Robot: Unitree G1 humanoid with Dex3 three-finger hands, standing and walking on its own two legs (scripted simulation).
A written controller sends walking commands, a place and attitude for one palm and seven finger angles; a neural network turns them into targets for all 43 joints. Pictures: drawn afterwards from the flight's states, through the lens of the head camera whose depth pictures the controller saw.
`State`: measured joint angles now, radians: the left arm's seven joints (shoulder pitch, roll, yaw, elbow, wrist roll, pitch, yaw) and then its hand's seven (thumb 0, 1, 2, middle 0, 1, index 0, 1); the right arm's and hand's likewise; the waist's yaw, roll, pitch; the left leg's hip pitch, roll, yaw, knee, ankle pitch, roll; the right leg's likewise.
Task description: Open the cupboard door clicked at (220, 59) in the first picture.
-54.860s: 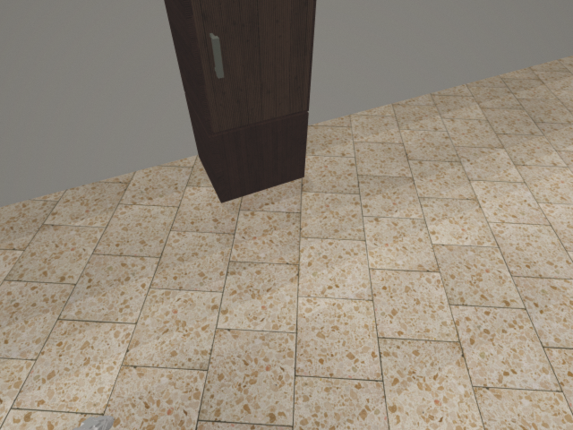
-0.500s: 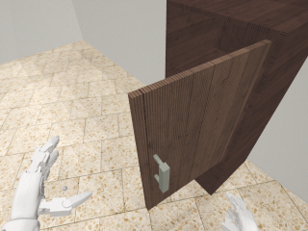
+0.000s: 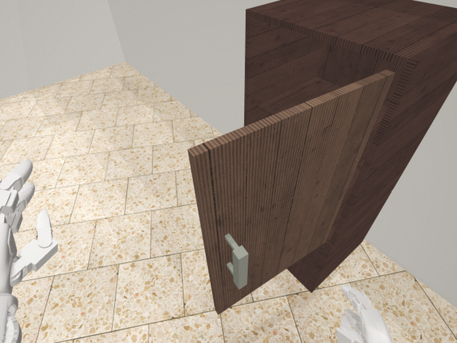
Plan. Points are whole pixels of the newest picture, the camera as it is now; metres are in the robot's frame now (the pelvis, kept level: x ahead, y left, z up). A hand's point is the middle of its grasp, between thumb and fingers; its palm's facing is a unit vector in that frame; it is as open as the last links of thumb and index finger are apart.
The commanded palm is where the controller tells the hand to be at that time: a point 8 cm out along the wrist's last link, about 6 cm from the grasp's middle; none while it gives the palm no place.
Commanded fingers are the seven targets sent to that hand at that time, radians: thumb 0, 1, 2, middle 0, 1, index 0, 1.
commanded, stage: draw the hand back to the body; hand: left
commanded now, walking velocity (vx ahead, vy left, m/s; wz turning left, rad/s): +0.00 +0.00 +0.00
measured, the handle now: (235, 261) +0.29 +0.03 -0.04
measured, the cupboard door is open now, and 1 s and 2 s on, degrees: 83 83 83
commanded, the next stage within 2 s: step back with the hand held close in 0.22 s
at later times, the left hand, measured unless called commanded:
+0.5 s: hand (63, 244) +0.19 +0.25 +0.16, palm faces +0.43 -0.78 -0.45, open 7.4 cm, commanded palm +0.13 +0.28 +0.17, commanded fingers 0.00 0.90 0.90 -0.20 -0.30 -0.20 -0.30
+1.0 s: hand (21, 292) +0.13 +0.27 +0.15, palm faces +0.40 -0.76 -0.52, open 7.4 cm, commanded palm +0.07 +0.31 +0.17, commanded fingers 0.00 0.90 0.90 -0.20 -0.30 -0.20 -0.30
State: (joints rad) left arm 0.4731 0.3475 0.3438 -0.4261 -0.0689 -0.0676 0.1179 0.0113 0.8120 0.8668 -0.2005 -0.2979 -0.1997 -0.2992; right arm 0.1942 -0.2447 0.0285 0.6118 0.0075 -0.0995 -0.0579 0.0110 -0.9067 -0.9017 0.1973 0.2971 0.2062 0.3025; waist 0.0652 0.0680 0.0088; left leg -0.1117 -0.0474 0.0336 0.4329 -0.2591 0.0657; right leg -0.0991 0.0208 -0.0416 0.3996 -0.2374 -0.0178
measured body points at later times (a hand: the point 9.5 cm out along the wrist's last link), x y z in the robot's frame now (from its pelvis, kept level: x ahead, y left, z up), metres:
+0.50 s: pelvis -0.01 -0.02 +0.00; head -0.01 -0.04 +0.45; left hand +0.16 +0.29 +0.18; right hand +0.18 -0.25 -0.08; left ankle -0.01 +0.07 -0.74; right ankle -0.01 -0.11 -0.74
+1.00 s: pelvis -0.07 +0.01 -0.01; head -0.06 +0.02 +0.44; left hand +0.10 +0.31 +0.18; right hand +0.10 -0.24 -0.09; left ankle -0.01 +0.07 -0.74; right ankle -0.01 -0.11 -0.74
